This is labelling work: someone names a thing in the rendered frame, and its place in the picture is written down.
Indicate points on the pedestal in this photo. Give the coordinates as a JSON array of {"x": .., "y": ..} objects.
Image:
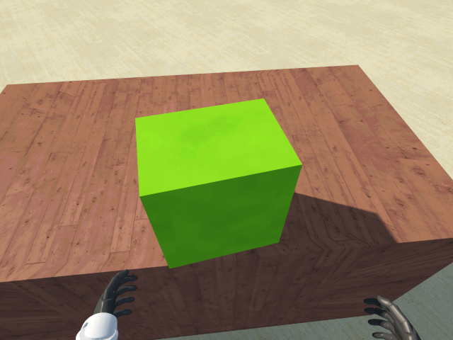
[{"x": 371, "y": 214}]

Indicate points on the right robot hand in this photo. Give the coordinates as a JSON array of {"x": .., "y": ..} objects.
[{"x": 397, "y": 323}]

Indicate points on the robot left forearm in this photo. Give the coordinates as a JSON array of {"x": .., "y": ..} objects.
[{"x": 101, "y": 326}]

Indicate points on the carton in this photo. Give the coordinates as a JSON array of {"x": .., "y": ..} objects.
[{"x": 215, "y": 181}]

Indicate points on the left robot hand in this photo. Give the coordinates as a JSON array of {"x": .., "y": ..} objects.
[{"x": 108, "y": 302}]

